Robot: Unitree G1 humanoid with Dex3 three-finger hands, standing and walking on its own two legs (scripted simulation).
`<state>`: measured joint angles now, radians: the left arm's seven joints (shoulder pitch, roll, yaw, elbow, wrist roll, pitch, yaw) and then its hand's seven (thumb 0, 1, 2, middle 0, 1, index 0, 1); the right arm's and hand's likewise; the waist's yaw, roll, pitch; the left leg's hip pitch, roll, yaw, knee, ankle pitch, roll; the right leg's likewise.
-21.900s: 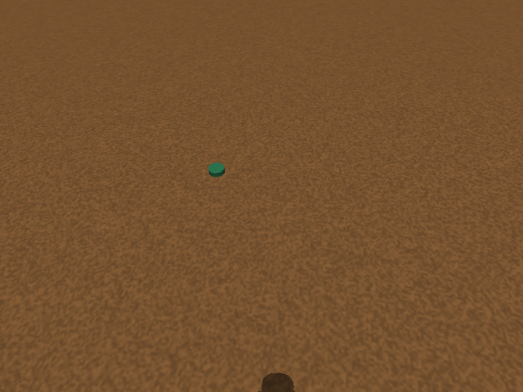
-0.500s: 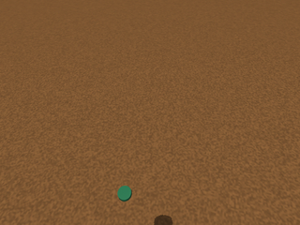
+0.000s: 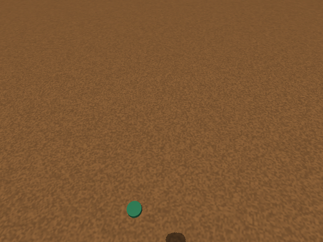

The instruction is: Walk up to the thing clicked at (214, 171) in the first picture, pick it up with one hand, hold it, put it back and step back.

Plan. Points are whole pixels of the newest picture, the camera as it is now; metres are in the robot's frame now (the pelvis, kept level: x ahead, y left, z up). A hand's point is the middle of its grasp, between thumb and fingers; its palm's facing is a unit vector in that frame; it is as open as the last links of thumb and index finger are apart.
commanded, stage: stand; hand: left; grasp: from above
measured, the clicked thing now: (134, 209) +0.47 +0.20 -0.77
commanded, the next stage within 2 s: rise first in 0.24 s
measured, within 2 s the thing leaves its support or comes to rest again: neither
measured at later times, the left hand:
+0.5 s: hand out of the picture +0.12 +0.25 -0.16, palm faces +0.04 -0.94 -0.33, open 8.0 cm
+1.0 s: hand out of the picture +0.14 +0.26 -0.21, palm faces -0.11 -0.89 -0.44, open 13.9 cm
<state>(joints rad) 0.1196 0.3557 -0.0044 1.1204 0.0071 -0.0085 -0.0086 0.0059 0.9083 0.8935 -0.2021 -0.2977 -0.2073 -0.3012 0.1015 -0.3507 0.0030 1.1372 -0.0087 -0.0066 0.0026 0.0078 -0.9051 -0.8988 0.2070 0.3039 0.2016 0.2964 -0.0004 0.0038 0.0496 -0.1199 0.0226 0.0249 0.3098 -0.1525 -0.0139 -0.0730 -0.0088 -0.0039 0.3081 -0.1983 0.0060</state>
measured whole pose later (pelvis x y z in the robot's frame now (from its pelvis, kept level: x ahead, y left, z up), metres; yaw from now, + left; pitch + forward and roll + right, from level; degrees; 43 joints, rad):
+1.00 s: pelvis +0.00 +0.01 -0.07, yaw +0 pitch +15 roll -1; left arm 0.17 0.31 0.13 0.62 0.22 0.14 0.01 0.00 -0.48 1.00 -0.07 -1.05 -0.06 -1.06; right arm 0.21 -0.25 -0.04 0.62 0.01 -0.11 -0.03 0.01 -0.87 -0.89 0.21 0.30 0.20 0.30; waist -0.02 0.00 -0.08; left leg -0.79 0.03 0.00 0.98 -0.45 0.00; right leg -0.72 -0.01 -0.02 0.96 -0.50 0.01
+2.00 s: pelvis -0.09 +0.00 -0.32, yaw -3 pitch +34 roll -3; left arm -0.48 0.52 0.07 0.93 0.83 -0.10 0.15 0.00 -0.55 1.03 -0.08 -1.07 -0.07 -1.08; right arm 0.09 -0.28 -0.05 0.72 -0.01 -0.15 0.03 0.01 -0.89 -0.90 0.21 0.30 0.20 0.30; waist -0.03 0.02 -0.16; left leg -1.93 0.05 -0.06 1.95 -0.62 -0.01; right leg -1.85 0.02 -0.04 1.95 -0.70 0.00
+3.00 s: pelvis -0.09 +0.01 -0.44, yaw -9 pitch +34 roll -8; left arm -0.97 0.78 0.10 1.43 1.24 -0.19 0.37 0.00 -0.54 1.01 -0.07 -1.03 -0.08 -1.03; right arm 0.12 -0.25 0.08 0.74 -0.14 -0.03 0.11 0.00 -0.91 -0.90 0.21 0.30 0.20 0.30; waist -0.22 -0.03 -0.02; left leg -2.32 0.07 -0.15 2.37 -0.67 0.00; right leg -2.21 0.06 -0.10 2.32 -0.72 0.02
